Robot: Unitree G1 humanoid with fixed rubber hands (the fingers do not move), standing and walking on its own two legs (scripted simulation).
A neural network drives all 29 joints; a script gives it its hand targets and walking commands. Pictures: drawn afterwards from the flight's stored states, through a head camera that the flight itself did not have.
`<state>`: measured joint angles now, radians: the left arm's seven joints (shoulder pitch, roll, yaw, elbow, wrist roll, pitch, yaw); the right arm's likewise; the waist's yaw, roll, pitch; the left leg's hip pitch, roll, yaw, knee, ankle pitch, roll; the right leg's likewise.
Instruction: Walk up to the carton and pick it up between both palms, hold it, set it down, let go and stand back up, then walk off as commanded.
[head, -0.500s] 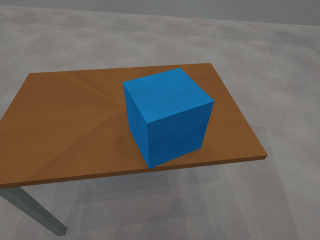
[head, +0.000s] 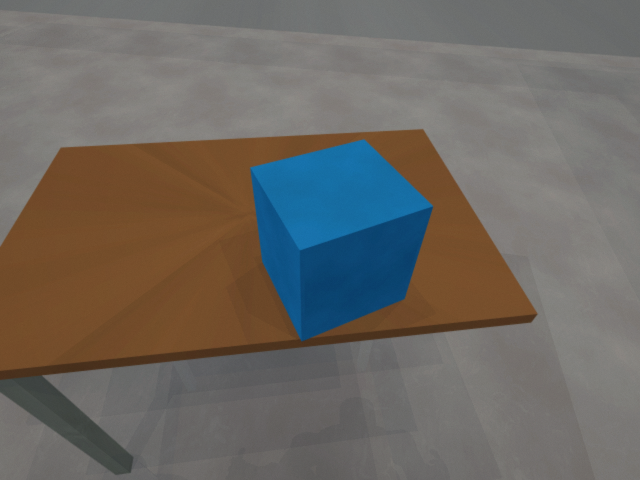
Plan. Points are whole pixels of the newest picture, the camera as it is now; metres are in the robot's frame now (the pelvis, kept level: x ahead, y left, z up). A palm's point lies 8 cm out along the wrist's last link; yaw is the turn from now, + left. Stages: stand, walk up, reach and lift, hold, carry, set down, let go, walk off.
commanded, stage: stand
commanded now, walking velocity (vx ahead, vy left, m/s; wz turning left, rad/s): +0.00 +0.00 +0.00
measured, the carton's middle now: (333, 238) +0.48 -0.02 +0.03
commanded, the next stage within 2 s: none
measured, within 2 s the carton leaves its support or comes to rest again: neither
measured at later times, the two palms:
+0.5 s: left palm out of the picture +0.09 +0.29 -0.11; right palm out of the picture +0.08 -0.29 -0.11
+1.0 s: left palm out of the picture +0.09 +0.29 -0.11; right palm out of the picture +0.08 -0.29 -0.11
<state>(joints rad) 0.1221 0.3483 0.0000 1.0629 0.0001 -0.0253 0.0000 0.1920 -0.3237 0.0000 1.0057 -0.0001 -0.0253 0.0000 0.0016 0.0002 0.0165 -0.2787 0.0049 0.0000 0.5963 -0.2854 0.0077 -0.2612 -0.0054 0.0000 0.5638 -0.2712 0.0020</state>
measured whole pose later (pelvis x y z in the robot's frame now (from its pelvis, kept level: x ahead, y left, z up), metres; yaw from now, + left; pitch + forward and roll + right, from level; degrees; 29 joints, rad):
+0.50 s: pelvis +0.00 +0.00 +0.00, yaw +0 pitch -1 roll +0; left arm 0.12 0.35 0.00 1.07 0.00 -0.03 0.00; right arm 0.18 -0.32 0.00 1.01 0.00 -0.03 0.00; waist 0.00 0.00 0.02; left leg -0.26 0.00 0.00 0.56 -0.27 0.01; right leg -0.25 -0.01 0.00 0.54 -0.27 0.00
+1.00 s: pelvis +0.01 +0.00 +0.00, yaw +0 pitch -1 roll +0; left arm 0.11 0.35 0.00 1.07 0.00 -0.03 0.00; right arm 0.18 -0.32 0.00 1.02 0.00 -0.03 0.00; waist 0.00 0.00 0.02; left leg -0.25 0.00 0.00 0.55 -0.27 0.01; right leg -0.25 -0.01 0.00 0.53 -0.26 0.00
